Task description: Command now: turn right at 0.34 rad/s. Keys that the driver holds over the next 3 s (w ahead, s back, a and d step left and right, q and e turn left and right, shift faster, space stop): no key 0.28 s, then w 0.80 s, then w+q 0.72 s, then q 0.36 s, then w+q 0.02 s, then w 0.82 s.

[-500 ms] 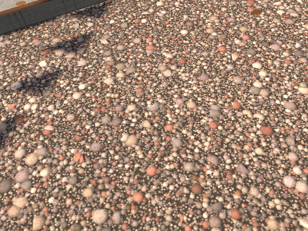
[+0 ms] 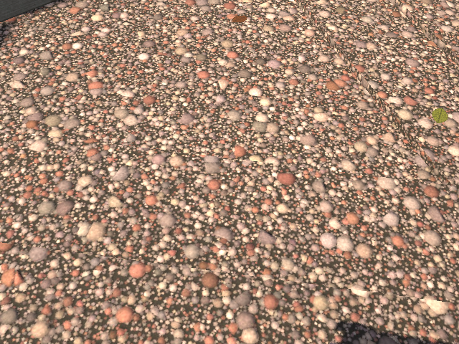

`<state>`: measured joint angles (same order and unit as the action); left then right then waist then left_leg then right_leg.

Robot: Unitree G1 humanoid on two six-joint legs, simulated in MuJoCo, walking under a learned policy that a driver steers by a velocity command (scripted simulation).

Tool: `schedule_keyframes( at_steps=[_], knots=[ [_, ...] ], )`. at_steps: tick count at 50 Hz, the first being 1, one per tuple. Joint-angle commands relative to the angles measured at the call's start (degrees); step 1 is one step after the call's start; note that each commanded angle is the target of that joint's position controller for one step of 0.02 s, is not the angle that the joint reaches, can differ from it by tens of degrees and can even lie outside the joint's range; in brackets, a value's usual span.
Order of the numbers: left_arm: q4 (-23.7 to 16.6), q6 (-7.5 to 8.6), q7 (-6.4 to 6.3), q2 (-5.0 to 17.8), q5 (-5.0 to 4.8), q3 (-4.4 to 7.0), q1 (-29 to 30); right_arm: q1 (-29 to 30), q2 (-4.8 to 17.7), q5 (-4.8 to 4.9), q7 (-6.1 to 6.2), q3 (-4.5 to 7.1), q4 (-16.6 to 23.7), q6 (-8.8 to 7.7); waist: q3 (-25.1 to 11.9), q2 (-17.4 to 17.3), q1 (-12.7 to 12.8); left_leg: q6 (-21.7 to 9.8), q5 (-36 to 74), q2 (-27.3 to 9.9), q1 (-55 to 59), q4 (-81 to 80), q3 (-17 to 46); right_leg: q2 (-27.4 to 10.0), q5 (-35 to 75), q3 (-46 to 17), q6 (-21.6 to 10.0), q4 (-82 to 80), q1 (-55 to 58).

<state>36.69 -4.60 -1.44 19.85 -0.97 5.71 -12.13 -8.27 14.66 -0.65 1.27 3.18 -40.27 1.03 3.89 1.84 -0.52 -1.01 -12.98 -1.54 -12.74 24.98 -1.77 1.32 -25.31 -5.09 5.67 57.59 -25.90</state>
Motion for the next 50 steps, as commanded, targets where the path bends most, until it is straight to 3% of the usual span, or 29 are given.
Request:
schedule_keyframes(
  at_steps=[1,4,6,7,8,9,10,11,14,16,18,20,23,25,26,27,28,29,30,31,33,35,37,38,40,42,46,48,50],
  knots=[
    [-5.7,1.31,0.38,1.5,0.44,-0.55,3.0,1.8,11.5,0.52,-0.50,2.90,3.0,-0.15,-7.9,-12.4,-1.4,-13.1,24.1,-13.1,7.3,-5.1,9.1,-1.0,-0.8,3.5,-0.3,-9.9,2.8],
    [-4.5,1.34,0.80,1.8,0.23,-0.53,0.7,1.2,11.7,1.68,-0.91,2.61,1.7,0.10,-7.7,-12.4,-0.6,-12.5,23.5,-13.2,6.1,-3.1,9.2,-0.3,4.3,5.5,-1.9,-22.5,9.2],
    [-2.8,1.51,1.15,1.7,0.56,-0.54,-2.7,-0.1,10.0,2.66,-0.87,1.71,0.2,-0.14,-7.4,-10.3,1.6,-8.4,19.4,-11.2,1.5,0.1,7.4,0.2,17.2,5.9,-5.1,-38.8,19.2],
    [-3.2,1.57,0.89,4.5,0.79,-0.21,-3.3,-2.8,7.8,1.54,-1.15,0.88,-0.5,-0.76,-9.6,-4.1,0.3,-3.3,10.9,-8.3,-3.9,4.8,4.6,-5.6,27.9,-1.9,-7.3,-39.1,27.2],
    [-4.4,1.33,0.16,8.4,1.25,0.15,-2.0,-4.3,4.5,-1.57,-1.80,-0.49,0.5,-1.61,-11.0,11.4,-2.4,2.2,-11.9,-2.6,-11.9,13.3,-0.5,-17.0,47.3,-13.6,-13.0,-35.5,31.1],
    [-4.2,2.35,0.78,4.9,2.58,-0.90,-0.3,0.4,6.5,-0.56,-1.03,0.05,1.7,-1.46,-10.2,11.4,0.8,3.9,-20.0,-2.2,-10.4,15.6,2.3,-20.2,39.1,-15.9,-20.7,-37.8,21.0],
    [-4.1,3.39,1.25,3.2,3.03,-1.42,2.0,1.8,9.0,0.48,-0.55,0.73,1.3,-1.01,-7.3,8.3,0.8,4.5,-18.7,-2.7,-10.0,18.9,3.0,-17.6,33.3,-14.1,-20.7,-39.5,18.9],
    [-3.2,4.09,1.20,2.2,3.00,-1.71,3.2,1.9,8.8,0.53,-0.34,0.95,0.7,-0.64,-6.6,8.2,0.6,4.7,-17.0,-2.6,-10.9,20.3,3.5,-15.6,31.1,-12.3,-19.0,-39.8,18.8],
    [-1.9,4.91,1.00,2.0,1.91,-2.06,5.3,-2.0,8.0,0.28,-0.05,1.20,-1.6,0.47,-5.9,6.2,-0.7,6.0,-13.4,-2.6,-8.5,23.1,4.1,-13.2,38.3,-8.0,-17.5,-38.3,16.9],
    [-0.2,4.49,0.85,2.1,1.34,-1.91,3.1,-2.7,6.8,0.76,-0.50,0.70,-2.4,0.19,-6.7,6.1,0.7,5.6,-11.2,-2.0,-7.7,20.2,2.1,-12.0,21.7,-8.2,-17.4,-40.9,17.9],
    [1.1,3.93,0.66,5.4,0.54,-0.76,-0.3,1.0,8.3,1.72,-0.77,1.01,-1.2,-0.47,-2.4,7.4,3.7,4.0,-12.9,-0.7,-13.4,19.8,0.6,-13.2,-0.6,-13.7,-18.6,-45.3,18.9],
    [1.8,4.25,0.52,5.4,0.22,-0.67,-1.3,2.5,8.5,2.25,-1.10,1.01,-0.5,-1.59,0.0,7.1,4.2,1.8,-14.4,-1.3,-16.1,16.9,1.5,-15.2,-6.8,-17.5,-19.4,-47.3,19.9],
    [2.1,4.93,0.69,5.3,-0.51,-0.59,0.6,-0.6,7.6,2.12,-1.93,0.83,-2.1,-3.49,-0.9,5.4,2.1,-1.0,-11.2,-0.7,-8.9,9.5,0.5,-14.7,-4.3,-15.6,-18.9,-47.1,17.1],
    [1.9,4.89,0.95,4.7,-0.84,-0.70,3.2,-6.9,7.0,1.72,-2.47,0.95,-5.2,-4.47,-2.8,4.0,-1.8,-2.3,-1.6,1.6,3.9,1.5,-2.2,-11.6,-2.3,-11.0,-17.2,-44.0,10.2],
    [1.8,5.03,1.05,3.0,-0.45,-1.19,3.9,-11.3,7.2,1.57,-2.46,1.19,-7.0,-4.68,-3.9,2.8,-3.7,-2.7,-1.1,1.6,11.2,0.4,-1.2,-9.5,-2.1,-8.8,-15.6,-40.0,5.5],
    [0.7,5.43,1.37,-0.7,0.27,-2.33,5.9,-16.9,9.1,1.61,-2.19,1.56,-8.3,-4.92,-4.9,-2.6,-5.9,-4.7,-5.8,-5.1,18.5,-3.7,8.2,-5.6,-0.9,-4.4,-12.3,-29.0,-1.9],
    [-1.8,6.41,1.44,-2.6,0.53,-2.67,7.1,-19.2,15.8,1.57,-2.21,3.01,-8.2,-5.20,-4.3,-15.2,-5.7,-11.2,-17.6,-16.7,21.2,-11.6,28.1,1.8,-2.9,4.7,-8.0,-13.7,-12.8],
    [-2.6,7.39,1.19,2.2,-0.39,-1.37,8.6,-18.0,15.2,0.76,-2.37,2.82,-7.4,-5.82,-0.2,-13.2,-6.0,-16.5,-24.0,-21.9,17.5,-16.6,38.1,0.1,-8.4,1.3,-7.8,-4.0,-19.1],
    [-1.8,8.05,1.47,3.8,-1.30,-0.68,6.4,-14.6,12.3,0.74,-2.05,1.90,-6.4,-6.37,2.6,-10.1,-3.7,-15.7,-25.4,-20.5,16.3,-16.9,35.2,-2.9,-3.2,-1.1,-8.4,-0.1,-21.4],
    [-0.5,8.30,1.73,3.8,-1.15,-0.54,4.6,-12.6,10.9,0.95,-1.95,1.46,-5.6,-6.68,2.8,-9.7,-2.6,-13.7,-22.6,-17.7,16.7,-17.3,30.6,-4.2,1.4,-0.4,-8.7,0.7,-22.1],
    [-0.1,8.68,2.04,3.5,0.06,-0.25,5.4,-11.9,9.9,1.24,-1.85,0.93,-5.3,-6.69,2.5,-7.8,-2.6,-10.8,-10.8,-14.7,17.7,-17.9,22.9,-6.4,9.5,0.4,-8.3,-1.5,-22.2],
    [0.2,8.93,2.57,1.7,0.48,-0.54,6.1,-13.1,9.7,0.81,-1.61,0.73,-5.4,-6.64,0.7,-6.7,-2.8,-10.1,2.7,-11.9,16.9,-17.9,16.2,-6.3,16.7,2.4,-6.8,-4.0,-19.5],
    [-0.3,8.98,2.70,0.4,0.46,-0.91,7.1,-13.9,9.9,0.97,-1.24,0.66,-5.7,-6.48,-0.1,-6.7,-2.9,-9.9,12.1,-10.3,15.9,-17.5,11.5,-6.2,21.3,3.5,-5.1,-7.8,-18.0],
    [-0.6,9.18,2.77,0.6,0.25,-0.72,8.1,-14.9,9.7,0.87,-0.94,0.54,-6.2,-6.55,0.0,-6.4,-3.0,-9.6,13.7,-9.4,15.5,-17.2,9.7,-6.2,25.8,3.0,-4.5,-10.9,-17.2],
    [-1.6,9.75,3.27,-0.6,0.10,-1.40,11.3,-15.3,9.9,1.23,-0.43,0.54,-6.7,-6.22,1.8,-6.4,-3.8,-8.5,12.8,-7.2,11.3,-17.3,5.8,-5.2,33.1,4.0,-4.0,-20.4,-12.9],
    [-3.0,10.26,4.04,-2.6,-0.04,-2.37,16.3,-17.8,10.5,1.58,-0.11,0.73,-7.5,-5.82,4.0,-6.1,-6.0,-8.6,10.1,-7.7,8.3,-18.2,5.5,-3.9,37.4,5.5,-4.0,-26.8,-8.7],
    [-4.1,10.70,5.45,-1.2,-0.66,-2.44,19.2,-19.4,11.5,2.20,-0.11,1.48,-8.9,-5.28,5.7,-5.9,-5.6,-8.5,12.9,-11.3,14.7,-14.5,6.2,-4.2,35.8,3.0,-6.5,-33.1,-9.9],
    [-3.8,10.84,5.82,-0.4,-0.49,-2.32,18.3,-19.9,11.8,2.25,0.07,1.91,-9.6,-4.65,4.6,-5.7,-4.2,-7.8,19.7,-12.9,18.5,-11.3,6.6,-4.0,32.6,2.7,-8.1,-33.6,-8.9],
    [-2.3,10.76,5.22,2.1,-0.18,-1.34,13.1,-19.3,13.5,2.03,-0.04,2.53,-9.5,-3.94,-0.2,-6.3,-0.7,-6.9,37.5,-12.8,21.7,-2.5,6.5,-1.4,25.3,4.6,-10.3,-32.3,-1.4]
  ],
)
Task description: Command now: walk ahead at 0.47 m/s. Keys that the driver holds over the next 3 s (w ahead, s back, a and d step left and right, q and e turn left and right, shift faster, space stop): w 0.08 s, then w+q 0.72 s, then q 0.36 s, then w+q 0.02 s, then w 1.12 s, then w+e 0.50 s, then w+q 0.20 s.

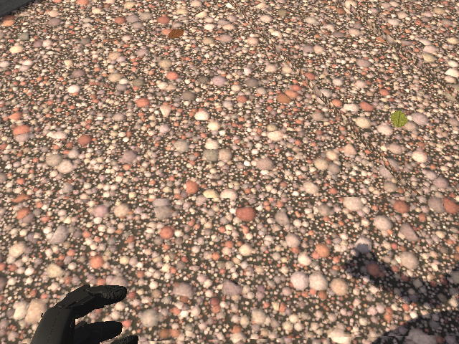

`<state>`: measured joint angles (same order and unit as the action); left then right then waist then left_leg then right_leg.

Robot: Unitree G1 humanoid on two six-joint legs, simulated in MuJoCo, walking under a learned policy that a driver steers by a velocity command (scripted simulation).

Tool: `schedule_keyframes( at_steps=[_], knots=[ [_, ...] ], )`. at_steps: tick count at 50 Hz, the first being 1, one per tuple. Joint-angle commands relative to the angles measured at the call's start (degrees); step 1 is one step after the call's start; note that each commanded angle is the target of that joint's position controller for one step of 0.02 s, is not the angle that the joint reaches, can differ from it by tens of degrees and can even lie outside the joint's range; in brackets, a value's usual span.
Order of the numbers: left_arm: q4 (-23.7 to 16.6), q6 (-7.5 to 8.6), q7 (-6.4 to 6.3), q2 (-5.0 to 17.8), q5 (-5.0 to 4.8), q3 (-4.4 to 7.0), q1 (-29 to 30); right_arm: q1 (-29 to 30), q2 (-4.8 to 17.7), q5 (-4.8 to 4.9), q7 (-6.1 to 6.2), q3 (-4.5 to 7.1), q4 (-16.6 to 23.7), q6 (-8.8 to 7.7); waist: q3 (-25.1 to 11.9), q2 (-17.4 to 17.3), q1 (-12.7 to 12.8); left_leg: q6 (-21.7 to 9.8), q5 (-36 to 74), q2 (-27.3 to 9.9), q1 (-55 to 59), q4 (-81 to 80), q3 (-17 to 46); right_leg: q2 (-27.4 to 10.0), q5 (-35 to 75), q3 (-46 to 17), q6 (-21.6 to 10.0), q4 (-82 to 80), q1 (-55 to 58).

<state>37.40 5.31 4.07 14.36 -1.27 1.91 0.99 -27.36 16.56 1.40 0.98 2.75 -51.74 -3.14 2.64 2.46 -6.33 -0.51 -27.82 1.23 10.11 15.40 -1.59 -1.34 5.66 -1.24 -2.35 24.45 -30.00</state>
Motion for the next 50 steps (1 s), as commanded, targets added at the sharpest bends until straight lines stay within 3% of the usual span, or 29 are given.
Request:
schedule_keyframes(
  at_steps=[1,2,3,4,5,6,7,9,11,15,19,23,26,28,29,30,31,32,33,35,37,39,41,43,45,47,48,49,50],
  knots=[
    [-0.7,0.62,-0.98,9.9,-0.01,3.62,-7.4,0.6,12.1,-0.36,0.11,3.00,2.2,0.79,-4.6,-6.9,9.0,-6.4,60.2,-14.0,-1.5,16.3,5.1,2.8,-6.2,2.5,-3.9,0.6,12.1],
    [1.9,0.25,-1.72,11.7,0.03,4.39,-16.8,1.8,11.4,-0.67,0.15,2.57,3.0,0.97,-10.4,-6.9,13.9,-4.8,56.5,-11.9,-10.5,28.8,4.2,-0.2,-3.0,0.6,-6.0,1.7,28.0],
    [4.3,-0.19,-2.19,16.1,0.72,4.93,-24.8,-1.5,5.1,-3.26,-0.07,0.78,4.5,0.42,-19.8,5.8,12.5,-3.1,19.3,-5.7,-28.5,48.4,2.8,-12.0,6.0,-11.7,-8.5,11.2,50.1],
    [5.4,-0.01,-1.28,16.2,0.73,5.01,-27.4,-9.7,0.8,-0.51,-0.75,-0.94,3.5,-1.08,-29.6,16.0,10.5,-0.3,-9.1,3.3,-46.1,66.2,8.2,-22.3,-4.7,-38.3,-19.3,3.8,63.9],
    [5.5,-0.34,-1.35,12.0,0.26,4.40,-25.8,-2.2,7.2,1.99,-0.61,0.63,4.8,-2.46,-23.0,6.5,13.2,-1.0,-5.9,0.0,-51.5,66.7,11.9,-20.5,-12.0,-36.5,-16.6,-3.1,57.6],
    [4.9,-0.36,-1.79,9.6,0.67,3.63,-20.9,5.5,9.2,3.00,-0.44,1.08,7.1,-3.02,-13.4,3.1,12.8,-1.6,-1.1,-2.9,-52.7,65.1,9.8,-18.5,-9.6,-27.3,-14.0,-5.2,48.1],
    [4.7,-0.14,-1.83,8.4,1.31,3.04,-16.3,7.9,8.6,2.06,0.01,1.07,7.3,-2.86,-7.3,-2.6,10.1,-1.2,3.6,-5.3,-50.6,62.6,8.2,-16.9,-2.5,-21.5,-12.5,-7.5,37.5],
    [5.3,1.08,-1.80,6.1,2.20,2.69,-12.7,5.4,7.4,0.55,-0.26,1.62,6.1,-1.64,-5.4,0.4,6.1,-1.0,11.0,-9.0,-43.3,55.4,10.2,-13.2,6.9,-12.9,-10.7,-9.6,27.6],
    [7.0,1.87,-1.96,5.8,1.78,2.85,-11.7,4.3,4.8,0.68,-0.48,1.35,5.7,-0.39,-3.3,1.9,4.5,-0.1,13.5,-9.5,-41.5,51.5,9.2,-11.2,8.0,-6.9,-10.0,-13.2,22.2],
    [8.9,2.61,-2.88,7.7,2.02,3.06,-10.8,11.1,3.6,-0.24,-0.76,0.86,9.5,-0.44,0.9,0.5,5.2,0.4,25.5,-8.6,-43.1,35.3,8.0,-8.5,11.0,2.0,-8.5,-17.2,18.7],
    [10.5,2.31,-4.12,10.1,1.44,3.33,-14.4,19.1,2.3,-0.22,-2.52,0.16,12.5,-1.27,0.5,-1.5,8.6,-1.2,37.9,-6.6,-42.1,24.3,3.3,-8.7,12.4,6.5,-6.2,-17.1,24.3],
    [12.2,0.03,-4.97,10.3,0.86,3.36,-18.2,24.8,3.0,0.05,-4.42,0.42,16.0,-1.69,2.4,-2.4,10.1,-3.2,37.0,-5.0,-49.8,17.6,2.1,-11.1,15.3,8.4,-4.8,-10.9,36.5],
    [11.3,-1.95,-5.74,12.5,1.11,3.87,-17.7,21.6,5.0,-0.07,-5.28,1.58,17.3,-1.08,-1.7,0.5,6.7,-6.0,24.6,-0.5,-42.9,19.1,-3.0,-12.3,39.3,9.6,-3.9,0.7,39.7],
    [10.4,-2.47,-5.91,13.9,0.77,4.13,-16.5,11.6,8.5,0.08,-4.71,3.36,15.4,-0.29,-6.9,0.4,1.3,-8.1,24.4,1.2,-29.6,17.2,-2.4,-12.1,40.2,8.9,-2.8,16.4,36.2],
    [9.3,-2.37,-5.60,10.7,0.17,3.29,-18.7,5.1,10.6,-0.25,-4.42,4.94,12.9,-0.48,-10.9,-5.2,-0.4,-11.5,27.8,1.7,-10.8,13.3,0.0,-7.2,35.2,11.7,0.2,31.4,21.3],
    [6.9,-1.04,-5.07,8.7,0.08,2.00,-13.8,-0.9,11.8,-1.38,-3.42,5.81,12.4,-0.59,-13.7,-13.7,-5.4,-19.5,25.9,-9.6,6.4,7.5,21.1,2.1,-0.5,9.9,3.6,55.3,-0.1],
    [4.5,1.01,-4.04,9.0,-0.06,1.76,-12.2,1.7,10.4,-1.59,-3.31,4.37,12.4,-0.95,-17.4,-14.5,-2.1,-20.2,28.2,-14.7,10.8,4.6,34.3,5.1,-33.3,-0.9,1.4,59.7,-7.3],
    [2.9,1.98,-3.24,10.0,-0.72,1.83,-8.6,6.1,10.2,-2.03,-3.21,4.11,14.3,-0.93,-14.3,-8.5,-0.8,-18.9,27.0,-15.5,3.7,1.6,34.3,2.3,-33.4,-5.2,-0.8,56.8,-6.0],
    [2.0,2.30,-2.83,9.8,-0.78,1.80,-7.5,9.2,9.8,-1.63,-3.25,4.18,15.2,-1.01,-8.3,-3.9,1.6,-19.4,28.6,-14.7,-3.1,0.8,32.0,0.9,-32.2,-5.0,-1.2,51.5,-6.5],
    [2.9,2.32,-3.15,9.5,0.81,2.05,-9.7,12.2,7.9,-0.69,-2.83,3.66,15.2,-1.40,-2.9,-1.9,5.6,-20.1,36.2,-12.0,-13.6,-1.0,26.9,-2.0,-29.4,-4.4,0.7,43.1,-3.6],
    [3.5,1.91,-3.09,8.2,1.67,1.63,-10.4,12.7,7.1,-0.68,-1.77,3.57,15.3,-1.48,-2.2,-2.8,6.1,-19.5,39.3,-9.9,-17.8,-2.4,23.8,-3.1,-26.3,-3.5,3.3,36.4,-1.9],
    [2.0,2.14,-3.47,6.7,2.00,1.05,-6.0,10.0,8.3,-0.23,-0.06,4.05,13.9,-1.61,-0.7,-4.2,5.1,-18.8,40.1,-8.1,-21.8,-3.4,20.2,-3.1,-17.3,-3.2,5.5,25.8,-1.7],
    [0.7,2.74,-3.05,5.0,2.80,0.30,-1.8,11.2,7.6,-0.54,0.92,3.88,13.9,-0.76,0.3,-5.1,3.0,-14.0,31.6,-2.1,-29.8,-1.8,13.9,0.8,-0.2,0.3,5.9,9.6,6.8],
    [-0.5,3.37,-2.49,5.2,2.50,0.75,-1.0,7.5,8.2,-1.03,1.03,4.29,12.1,-0.23,-0.7,-6.1,1.2,-10.8,22.8,-0.8,-34.0,0.7,15.3,4.5,12.8,0.6,5.3,2.5,14.6],
    [-1.3,3.35,-2.61,6.7,1.96,1.48,-2.3,6.3,6.6,-0.77,1.60,4.18,11.3,-0.07,-1.3,-7.8,2.3,-9.0,17.9,-0.7,-33.7,6.8,18.7,3.9,15.0,-3.1,4.5,0.2,17.4],
    [-0.4,3.56,-3.17,7.2,2.16,2.06,-7.5,8.8,4.1,-0.61,2.57,3.95,12.3,0.44,-2.3,-8.1,6.5,-6.8,16.7,0.1,-34.0,16.8,19.8,1.7,17.1,-4.8,3.7,-3.0,21.7],
    [1.3,3.64,-3.34,6.9,2.57,2.24,-12.1,9.6,1.8,-0.63,2.74,3.44,13.0,0.73,-3.9,-5.9,8.6,-4.6,13.2,1.8,-34.9,25.3,17.9,-0.7,19.8,-5.0,3.6,-4.2,26.3],
    [2.1,3.70,-3.35,8.0,3.92,2.26,-16.4,6.3,-1.7,-0.63,2.04,2.33,13.4,0.95,-9.6,5.3,8.9,-1.7,-12.8,6.0,-43.3,44.9,14.7,-11.5,41.2,-11.6,-0.9,1.4,38.2],
    [2.1,2.72,-2.88,6.5,4.42,1.89,-20.1,-2.6,-0.9,0.67,1.20,1.90,12.4,1.31,-18.2,8.6,7.3,0.4,-20.4,5.2,-49.7,56.9,15.2,-22.5,52.3,-19.8,-7.4,8.9,47.2]
  ],
)
Over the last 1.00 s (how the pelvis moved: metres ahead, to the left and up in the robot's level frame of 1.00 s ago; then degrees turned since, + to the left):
0.22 -0.04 -0.03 -3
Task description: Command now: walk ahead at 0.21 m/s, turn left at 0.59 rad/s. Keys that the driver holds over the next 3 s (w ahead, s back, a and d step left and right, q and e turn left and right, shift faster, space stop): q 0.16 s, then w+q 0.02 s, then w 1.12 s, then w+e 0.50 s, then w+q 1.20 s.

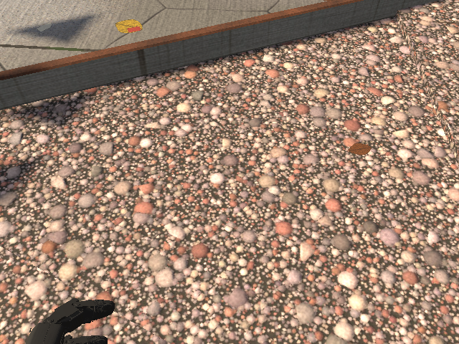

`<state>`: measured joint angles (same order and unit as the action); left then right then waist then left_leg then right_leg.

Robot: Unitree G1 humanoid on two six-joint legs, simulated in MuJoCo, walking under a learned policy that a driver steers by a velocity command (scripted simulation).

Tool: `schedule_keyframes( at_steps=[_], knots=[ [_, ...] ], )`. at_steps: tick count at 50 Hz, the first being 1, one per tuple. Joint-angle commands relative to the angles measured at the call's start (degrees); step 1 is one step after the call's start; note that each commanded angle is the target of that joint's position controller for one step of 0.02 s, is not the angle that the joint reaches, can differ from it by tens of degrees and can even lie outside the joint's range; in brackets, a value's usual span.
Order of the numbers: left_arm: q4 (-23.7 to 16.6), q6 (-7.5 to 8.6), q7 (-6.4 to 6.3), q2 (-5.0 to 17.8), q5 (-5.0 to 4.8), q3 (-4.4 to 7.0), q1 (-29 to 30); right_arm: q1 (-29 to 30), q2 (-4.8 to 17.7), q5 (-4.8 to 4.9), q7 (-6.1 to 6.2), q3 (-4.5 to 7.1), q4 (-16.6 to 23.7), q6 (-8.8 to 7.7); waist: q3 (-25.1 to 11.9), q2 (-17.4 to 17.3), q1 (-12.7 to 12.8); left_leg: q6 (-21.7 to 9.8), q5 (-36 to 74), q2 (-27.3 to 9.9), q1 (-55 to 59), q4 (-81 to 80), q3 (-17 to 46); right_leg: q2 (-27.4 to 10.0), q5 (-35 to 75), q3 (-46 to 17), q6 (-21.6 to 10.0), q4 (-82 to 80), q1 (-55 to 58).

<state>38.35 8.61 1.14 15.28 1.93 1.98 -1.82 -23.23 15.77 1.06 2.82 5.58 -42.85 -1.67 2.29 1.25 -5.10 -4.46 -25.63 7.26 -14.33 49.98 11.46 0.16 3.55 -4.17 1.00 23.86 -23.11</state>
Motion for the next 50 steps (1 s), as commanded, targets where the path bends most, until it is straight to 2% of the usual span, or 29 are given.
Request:
schedule_keyframes(
  at_steps=[1,2,3,4,5,7,10,13,15,17,18,19,20,21,23,25,28,33,38,40,42,43,44,45,46,47,48,49,50],
  knots=[
    [1.4,-1.76,0.53,6.3,-0.10,2.33,-16.8,-9.3,3.9,1.05,-0.99,-0.42,3.2,0.40,-20.2,8.8,5.7,6.5,-19.8,-3.6,-28.6,29.3,2.0,-24.9,51.1,-18.0,-12.3,10.4,41.3],
    [1.0,-2.96,0.36,8.9,-1.27,3.32,-13.9,-7.4,7.3,1.02,-1.01,0.27,5.1,0.81,-19.8,9.4,4.7,8.0,-14.1,-5.3,-32.1,32.9,-0.2,-25.8,35.5,-20.4,-14.5,7.4,38.6],
    [-0.8,-4.49,-0.35,9.0,-1.52,3.28,-8.1,-3.5,9.5,1.46,-0.43,0.99,6.0,2.03,-17.5,8.1,4.1,9.0,-8.2,-8.0,-32.5,33.2,-3.5,-24.9,12.8,-21.9,-15.8,1.5,31.0],
    [-2.4,-5.74,-1.09,7.8,-0.36,2.63,-2.9,-0.8,10.1,1.74,0.06,1.38,6.4,3.81,-11.8,7.0,3.5,9.5,-3.6,-9.9,-28.1,31.5,-4.3,-22.5,-0.2,-19.5,-16.1,-4.7,18.2],
    [-2.4,-6.46,-1.44,7.6,-0.07,2.37,-0.2,0.2,9.2,1.49,0.29,1.28,6.6,5.28,-7.4,7.0,2.3,9.9,-2.0,-10.7,-23.8,29.1,-6.0,-20.0,-5.7,-15.2,-15.7,-7.7,9.7],
    [-1.1,-6.66,-1.76,8.3,-0.33,2.92,0.3,1.4,6.3,-0.21,0.56,0.69,7.5,5.85,-5.5,6.4,2.4,9.4,2.0,-11.3,-18.5,19.1,-8.3,-15.8,-5.0,-6.2,-13.7,-9.2,4.6],
    [0.8,-6.45,-2.08,8.5,-1.48,3.38,-1.7,4.4,3.4,-0.27,-0.65,-0.57,8.4,4.43,-9.9,5.2,4.5,7.3,7.1,-12.0,-11.9,5.9,-9.9,-15.6,-3.9,-1.4,-13.9,-9.3,7.6],
    [2.6,-6.70,-1.33,9.7,-3.16,3.87,-3.9,6.3,3.7,-0.45,-2.14,-0.79,8.8,3.57,-9.5,6.1,5.4,4.5,6.4,-10.2,-6.8,-4.6,-11.6,-16.4,-17.8,-2.1,-13.9,-11.7,8.6],
    [3.4,-6.76,-0.60,10.1,-4.04,3.89,-4.0,5.5,4.2,-0.67,-2.68,-0.64,8.0,3.16,-7.6,5.3,4.3,2.4,7.2,-8.7,-2.4,-13.5,-13.3,-16.4,-25.2,-2.1,-12.7,-11.3,7.7],
    [4.4,-6.75,-0.01,7.9,-4.26,3.09,-4.2,1.0,4.5,-1.06,-2.77,-0.39,5.4,2.69,-6.9,3.4,2.0,0.1,9.4,-6.9,9.5,-23.0,-14.2,-13.1,-31.5,0.8,-9.2,-6.8,1.5],
    [4.2,-6.38,0.53,3.8,-3.17,1.73,-3.0,-2.9,6.5,-0.97,-2.36,0.13,4.4,2.51,-6.9,-2.0,0.6,-2.1,4.8,-13.0,16.5,-27.8,-5.1,-9.3,-31.7,5.5,-5.4,3.3,-5.0],
    [1.4,-5.46,1.17,0.4,-1.65,0.65,-1.4,-4.5,13.5,-1.09,-1.78,1.47,5.0,2.54,-5.6,-16.3,1.2,-9.7,-5.9,-25.6,21.1,-34.8,16.3,-0.9,-34.5,12.4,-0.5,19.6,-20.0],
    [0.5,-4.47,0.79,6.4,-2.60,2.33,3.3,-5.0,14.5,-1.70,-1.84,1.85,5.5,1.45,-1.5,-13.9,-1.9,-14.4,-8.6,-29.1,15.7,-40.0,24.6,-1.2,-36.4,5.0,-1.0,29.0,-25.9],
    [0.9,-3.98,0.87,8.6,-3.65,3.15,1.3,-2.2,12.1,-1.88,-1.63,1.00,6.0,0.33,0.7,-12.2,0.4,-13.0,-8.6,-27.4,14.8,-39.9,20.3,-3.7,-31.4,2.3,-1.8,31.9,-27.4],
    [3.3,-3.66,0.82,8.7,-2.70,3.47,-1.4,1.7,9.0,-0.83,-1.46,-0.04,6.4,-0.86,1.0,-10.4,2.4,-9.3,-1.3,-23.5,14.7,-40.3,12.2,-5.2,-22.1,2.1,-1.8,30.2,-26.8],
    [4.3,-3.59,1.09,7.4,-2.01,3.29,-1.8,2.3,8.4,-1.09,-1.27,-0.46,6.4,-1.24,0.2,-7.9,3.2,-7.8,11.3,-21.3,13.3,-40.9,6.1,-5.0,-14.3,3.0,-0.6,28.3,-23.0],
    [4.6,-3.67,1.41,4.9,-2.26,2.35,-0.6,1.8,9.0,-1.10,-1.27,-0.11,5.9,-1.75,-1.3,-6.3,3.1,-7.0,18.7,-18.7,10.8,-40.9,-1.3,-3.8,-5.5,4.3,1.2,20.8,-16.5],
    [2.7,-3.38,2.04,4.8,-2.80,1.73,4.6,-1.5,10.4,-0.38,-1.31,0.80,3.0,-2.46,1.7,-6.7,1.3,-7.0,19.3,-20.3,11.2,-38.5,-2.8,-4.2,1.6,1.4,0.7,11.7,-15.1],
    [2.0,-3.17,3.02,5.7,-3.38,1.52,4.9,-1.7,10.9,0.21,-1.07,1.47,0.7,-1.91,3.4,-6.3,1.6,-5.0,20.0,-21.9,12.6,-33.0,-2.5,-4.8,0.2,-0.1,-2.0,3.8,-11.4],
    [2.7,-3.13,2.86,6.7,-3.02,1.88,3.0,-1.7,11.3,0.16,-1.14,1.70,0.2,-1.37,2.5,-6.0,2.3,-4.3,27.5,-22.2,14.2,-28.8,-2.1,-3.4,-4.9,1.9,-3.0,2.9,-7.7],
    [5.7,-2.75,2.26,9.2,-2.07,3.52,-5.6,-2.1,10.8,0.39,-1.50,1.24,0.2,-1.03,-4.8,-3.3,6.3,-2.5,42.9,-17.3,12.3,-15.9,-6.0,2.4,-6.8,8.7,-4.8,1.7,7.5],
    [7.5,-2.67,1.95,10.9,-2.23,4.39,-13.2,-3.0,9.7,-0.17,-1.52,0.46,-0.2,-1.12,-8.9,-3.0,10.0,-0.2,37.1,-15.2,2.6,-3.6,-7.6,-1.6,-4.6,4.9,-6.9,5.6,22.0],
    [8.8,-2.98,1.61,15.7,-2.11,4.90,-21.5,-6.2,3.8,-2.41,-1.74,-1.47,0.6,-1.64,-17.7,10.9,10.4,3.4,5.7,-9.8,-11.4,18.3,-10.3,-14.6,-0.5,-11.7,-11.7,9.2,38.0],
    [10.5,-3.55,2.09,17.1,-2.45,5.01,-26.0,-12.8,1.1,0.15,-2.01,-2.42,-0.2,-3.13,-24.8,19.3,9.1,6.0,-12.6,-1.6,-25.8,34.2,-5.1,-23.9,-6.8,-37.4,-21.7,-0.1,48.7],
    [11.4,-3.90,2.08,14.6,-3.87,4.85,-25.2,-5.0,6.1,2.23,-1.63,-1.63,1.6,-4.27,-18.9,9.9,11.4,5.2,-8.4,-5.9,-33.8,35.3,-3.7,-22.6,-17.3,-36.8,-20.0,-5.5,46.2],
    [10.3,-4.03,1.67,11.4,-3.36,3.95,-21.0,3.6,8.7,2.11,-1.37,-1.27,3.7,-4.73,-11.0,5.4,12.1,4.3,-3.7,-9.0,-36.0,34.5,-6.4,-20.2,-14.9,-28.4,-17.1,-6.0,38.6],
    [9.1,-4.02,1.48,10.0,-2.32,3.21,-16.1,6.3,8.3,0.91,-0.92,-1.35,4.3,-4.68,-7.2,1.5,9.8,4.1,1.0,-11.7,-33.7,32.4,-7.6,-18.5,-9.4,-23.2,-15.7,-6.6,29.7],
    [8.4,-3.83,1.41,8.3,-1.51,2.59,-12.9,6.4,8.0,-0.19,-0.80,-1.13,4.5,-4.23,-5.3,2.8,7.7,4.0,4.1,-13.4,-30.3,29.2,-7.2,-16.9,-4.1,-19.6,-15.7,-7.2,22.6],
    [8.4,-3.69,1.28,6.7,-1.05,2.04,-11.7,5.1,7.0,-0.49,-1.21,-1.21,4.3,-3.56,-4.9,4.5,5.9,3.7,5.4,-14.5,-27.1,28.2,-7.0,-15.1,-1.1,-16.6,-15.4,-8.4,18.4]
  ],
)
Over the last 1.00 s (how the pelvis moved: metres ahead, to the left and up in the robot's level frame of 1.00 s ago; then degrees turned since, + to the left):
0.62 0.02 -0.05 28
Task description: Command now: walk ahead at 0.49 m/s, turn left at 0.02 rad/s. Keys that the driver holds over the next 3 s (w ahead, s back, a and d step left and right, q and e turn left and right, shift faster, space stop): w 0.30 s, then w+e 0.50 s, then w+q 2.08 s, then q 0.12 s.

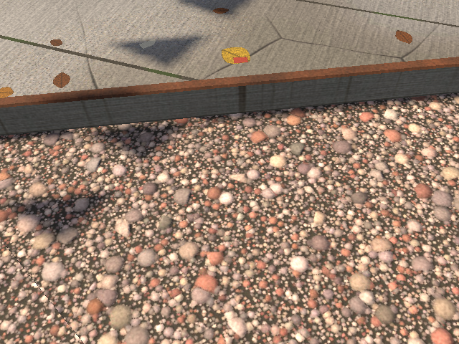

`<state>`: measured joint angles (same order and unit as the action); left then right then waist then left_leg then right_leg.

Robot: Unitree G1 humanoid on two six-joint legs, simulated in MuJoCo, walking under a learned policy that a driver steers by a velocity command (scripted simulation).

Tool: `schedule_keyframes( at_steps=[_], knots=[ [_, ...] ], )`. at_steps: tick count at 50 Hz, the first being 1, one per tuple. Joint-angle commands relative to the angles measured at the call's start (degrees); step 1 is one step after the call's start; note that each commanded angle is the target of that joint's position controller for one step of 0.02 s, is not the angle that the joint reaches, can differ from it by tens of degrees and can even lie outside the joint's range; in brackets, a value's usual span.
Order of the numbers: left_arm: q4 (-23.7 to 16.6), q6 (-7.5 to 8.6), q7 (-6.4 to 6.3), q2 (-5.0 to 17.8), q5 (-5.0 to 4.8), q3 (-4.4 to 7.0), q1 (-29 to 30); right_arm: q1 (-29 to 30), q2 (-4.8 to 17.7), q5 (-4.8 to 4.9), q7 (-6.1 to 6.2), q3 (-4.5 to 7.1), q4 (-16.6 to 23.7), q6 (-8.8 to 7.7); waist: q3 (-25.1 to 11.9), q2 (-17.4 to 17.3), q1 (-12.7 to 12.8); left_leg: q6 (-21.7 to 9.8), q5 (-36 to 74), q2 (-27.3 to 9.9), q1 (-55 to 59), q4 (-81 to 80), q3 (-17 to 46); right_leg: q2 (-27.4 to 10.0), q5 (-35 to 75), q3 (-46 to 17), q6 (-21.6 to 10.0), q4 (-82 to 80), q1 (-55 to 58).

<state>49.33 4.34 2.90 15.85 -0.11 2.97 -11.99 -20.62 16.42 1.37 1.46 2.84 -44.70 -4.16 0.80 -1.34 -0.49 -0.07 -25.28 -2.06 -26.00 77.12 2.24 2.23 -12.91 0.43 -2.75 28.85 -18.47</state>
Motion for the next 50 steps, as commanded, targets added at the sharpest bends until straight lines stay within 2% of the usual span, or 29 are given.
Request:
schedule_keyframes(
  at_steps=[1,3,6,8,11,13,15,16,17,18,19,20,21,22,23,24,26,29,32,36,41,43,44,45,46,47,48,49,50],
  knots=[
    [-2.0,0.78,-0.57,5.6,0.87,0.87,-1.6,1.4,4.6,-0.73,-0.06,1.22,6.1,-0.46,-3.3,8.0,0.1,-0.8,4.9,-5.5,-14.7,0.7,1.8,-16.4,17.2,-19.0,-11.7,-14.2,11.5],
    [-1.1,1.12,-0.95,7.0,0.02,1.10,-2.4,3.2,2.7,-1.07,-0.35,0.44,7.6,0.24,-1.3,6.6,-0.7,-0.3,5.4,-6.4,-17.4,-3.6,0.8,-16.4,21.3,-15.7,-12.1,-16.1,8.8],
    [-0.2,1.10,-1.76,7.9,0.00,1.30,-4.2,8.0,1.5,-1.92,-0.59,-0.35,9.6,-0.03,-0.5,4.5,0.0,0.2,14.3,-6.9,-19.8,-11.8,-0.3,-15.3,27.8,-10.9,-11.5,-17.7,8.9],
    [0.2,0.98,-2.43,6.5,-0.59,0.71,-5.2,12.6,1.9,-1.27,-1.23,-0.29,10.6,-0.84,1.0,3.4,1.1,0.1,27.1,-5.6,-17.1,-25.7,-1.1,-11.1,26.4,-5.7,-8.6,-18.2,8.3],
    [1.6,0.40,-3.02,8.3,-0.86,0.81,-11.0,21.9,-0.7,-0.41,-2.38,-1.15,12.5,-1.52,3.3,4.1,5.7,1.0,35.8,-1.3,-8.5,-41.5,-4.6,-11.4,18.1,-5.5,-7.9,-21.8,8.6],
    [2.4,-0.27,-3.06,9.3,-1.10,1.16,-12.1,23.4,0.6,0.16,-2.97,-0.64,13.2,-1.54,4.5,4.9,5.7,0.2,33.5,-0.5,-9.7,-47.1,-3.2,-14.0,19.1,-6.5,-7.4,-20.3,15.8],
    [3.0,-1.01,-3.14,9.9,-1.25,1.67,-12.4,22.3,2.4,-0.08,-3.35,0.20,13.1,-1.58,3.5,5.8,4.2,-1.6,28.9,0.0,-8.7,-49.3,-2.5,-15.9,24.7,-6.7,-6.1,-16.4,21.5],
    [3.0,-1.32,-3.18,10.1,-1.19,1.89,-12.4,20.4,3.6,-0.39,-3.30,0.76,12.7,-1.59,1.8,6.5,2.8,-2.6,26.0,1.0,-4.7,-49.4,-2.8,-15.9,31.9,-7.2,-5.6,-12.7,22.6],
    [2.9,-1.66,-3.21,10.1,-1.03,1.96,-11.7,14.9,5.2,-0.59,-3.10,1.71,11.4,-1.57,-1.8,7.1,-0.5,-4.0,23.9,2.3,3.2,-49.7,-3.8,-14.7,40.0,-6.7,-4.8,-6.0,22.4],
    [2.2,-1.91,-3.26,9.0,-0.40,1.52,-10.8,5.5,7.6,-0.82,-2.64,2.89,9.0,-1.44,-8.2,6.5,-5.3,-5.7,25.0,1.2,17.5,-47.8,-3.4,-11.6,39.3,-5.1,-3.3,5.1,17.1],
    [0.3,-1.57,-3.15,4.9,1.41,0.19,-12.5,-4.5,12.3,-1.89,-2.02,3.97,7.7,-1.18,-18.4,-1.8,-7.3,-10.0,29.4,-11.7,38.6,-42.9,9.9,-7.0,18.3,-3.7,-1.4,24.2,1.8],
    [0.7,-0.41,-2.46,-1.0,-0.39,-1.54,-19.9,-7.4,13.5,-1.77,-2.64,4.29,5.6,-0.99,-27.9,-16.7,-4.5,-18.3,10.9,-23.6,52.8,-52.9,37.4,1.5,-21.1,-6.3,1.2,42.1,-16.5],
    [1.4,0.13,-2.22,6.4,-2.26,0.48,-14.5,-7.6,8.3,-1.59,-2.43,3.18,5.7,-0.78,-22.6,-8.9,-7.3,-15.5,-0.1,-21.3,48.7,-57.6,37.8,-1.1,-20.3,-10.6,1.0,47.5,-22.7],
    [-1.3,0.36,-2.30,8.6,-3.11,1.33,-7.6,-2.4,7.0,-1.43,-1.96,2.58,5.7,-0.92,-11.7,-7.0,-6.5,-12.8,0.6,-19.4,39.0,-59.5,28.4,-3.6,-14.6,-8.1,0.8,47.4,-26.1],
    [-2.0,0.30,-2.68,8.1,-2.46,1.38,-4.6,2.5,5.6,-1.60,-1.81,2.02,6.0,-1.16,-6.4,-3.2,-4.2,-11.6,6.6,-17.1,29.1,-61.7,21.4,-6.4,-9.0,-6.8,0.9,44.3,-23.6],
    [-2.0,-0.13,-2.91,7.2,-1.62,1.69,-4.6,5.8,4.2,-1.85,-1.85,1.78,5.8,-1.61,-3.5,-3.5,-1.9,-11.1,11.1,-15.2,22.2,-63.9,16.1,-8.1,-5.9,-6.7,1.2,41.2,-20.4],
    [-0.8,-1.86,-3.14,4.4,-1.72,1.67,-8.2,8.5,2.6,-2.25,-2.00,1.69,5.0,-2.64,-2.6,-4.7,1.0,-10.6,14.6,-13.1,15.6,-67.7,9.3,-9.6,-3.1,-6.8,1.8,39.2,-14.1],
    [-2.0,-3.57,-3.59,3.1,-1.31,1.89,-6.5,8.7,4.0,-2.39,-1.93,2.33,3.1,-3.55,0.1,-2.9,1.9,-11.4,20.0,-13.6,13.4,-70.4,2.5,-9.9,1.5,-7.7,2.8,35.7,-17.0],
    [-3.6,-3.36,-3.15,3.0,-0.87,2.10,-2.5,7.0,5.1,-2.46,-1.05,2.81,1.3,-3.19,1.3,-2.0,1.1,-10.8,22.8,-12.9,16.8,-71.0,-3.1,-9.4,10.3,-8.0,3.4,27.7,-21.2],
    [-6.3,-2.53,-1.53,1.4,-0.65,1.30,5.3,4.8,6.8,-1.98,-0.11,3.31,-0.2,-2.21,3.5,-0.8,-1.7,-9.1,24.9,-12.2,19.3,-70.9,-10.0,-8.7,18.4,-3.1,3.1,15.4,-19.5],
    [-10.7,-2.61,-0.14,1.1,-0.77,0.82,12.2,0.3,8.5,-0.44,-0.34,4.19,-3.2,-0.29,6.0,-0.5,-3.8,-8.8,30.6,-15.5,28.6,-66.7,-11.8,-7.4,9.5,0.1,0.1,8.5,-21.1],
    [-11.5,-2.50,-0.04,2.1,-0.64,1.24,11.1,0.1,9.6,0.30,-0.64,4.36,-4.5,0.39,4.8,-1.9,-1.6,-8.8,44.5,-16.4,30.4,-61.8,-11.3,-4.7,2.0,2.3,-2.0,6.6,-16.3],
    [-10.8,-2.38,-0.10,3.8,-0.54,2.12,7.1,1.1,10.4,0.60,-0.65,4.35,-5.0,0.71,2.1,-3.0,1.6,-8.2,53.9,-15.9,30.4,-56.0,-11.5,-2.6,0.0,3.8,-3.2,4.9,-9.7],
    [-8.0,-2.10,-0.43,6.5,-0.69,3.74,-2.3,2.4,9.9,0.73,-0.60,3.82,-5.4,1.05,-2.9,-2.5,7.0,-6.7,58.2,-13.6,26.8,-45.1,-13.4,-0.2,4.7,5.2,-4.9,0.7,3.8],
    [-5.2,-2.14,-1.41,11.5,-0.57,5.64,-12.6,2.0,7.6,-0.01,-0.63,2.63,-4.9,0.73,-10.1,0.8,11.0,-4.5,46.7,-10.8,13.8,-29.5,-13.4,-5.5,8.6,-2.5,-7.6,2.7,23.3],
    [-4.2,-1.87,-2.06,17.7,0.07,6.38,-15.1,-4.8,-0.6,-0.84,-1.55,-0.08,-3.6,-0.44,-18.3,15.1,6.2,-0.4,-1.9,0.7,-8.9,-6.5,-10.1,-23.7,0.5,-32.8,-17.9,-2.3,41.7],
    [-5.3,-1.29,-2.14,12.6,0.22,4.94,-16.6,-0.1,4.8,1.16,-1.85,1.19,-4.7,-2.19,-23.7,9.3,10.1,-0.8,-10.0,3.2,-12.6,1.0,4.4,-26.7,0.6,-42.6,-19.0,-9.6,41.4],
    [-4.8,-0.76,-2.06,10.0,0.55,4.01,-12.6,5.7,7.8,2.97,-1.93,2.37,-2.5,-2.69,-14.4,8.8,9.5,-1.6,-6.3,0.2,-17.8,2.0,4.4,-24.4,6.1,-30.8,-15.3,-10.0,35.8],
    [-5.0,-0.41,-2.04,7.8,0.29,3.42,-8.1,7.6,6.9,2.21,-1.56,2.14,-2.2,-2.82,-9.5,6.7,7.0,-2.0,-0.9,-3.3,-17.0,-2.2,3.3,-21.9,10.1,-22.4,-12.6,-10.2,28.2]
  ],
)
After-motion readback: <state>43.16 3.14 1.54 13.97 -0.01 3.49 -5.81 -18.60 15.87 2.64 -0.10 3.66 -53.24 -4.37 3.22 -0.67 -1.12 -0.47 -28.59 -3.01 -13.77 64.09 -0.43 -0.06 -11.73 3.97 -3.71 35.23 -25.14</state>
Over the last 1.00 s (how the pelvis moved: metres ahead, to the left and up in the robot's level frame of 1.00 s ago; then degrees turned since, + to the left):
0.38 0.00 -0.04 12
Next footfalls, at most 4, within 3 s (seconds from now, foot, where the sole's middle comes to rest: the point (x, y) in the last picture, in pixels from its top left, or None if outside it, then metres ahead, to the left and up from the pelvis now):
0.36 left None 0.41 0.14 -0.77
0.92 right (300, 286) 0.64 -0.17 -0.77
1.46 left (237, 197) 0.98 0.01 -0.77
1.92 right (276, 138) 1.26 -0.14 -0.77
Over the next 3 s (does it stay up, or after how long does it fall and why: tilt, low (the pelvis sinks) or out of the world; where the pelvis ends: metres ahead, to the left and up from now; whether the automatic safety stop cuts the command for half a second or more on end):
stays up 1.58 0.32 0.15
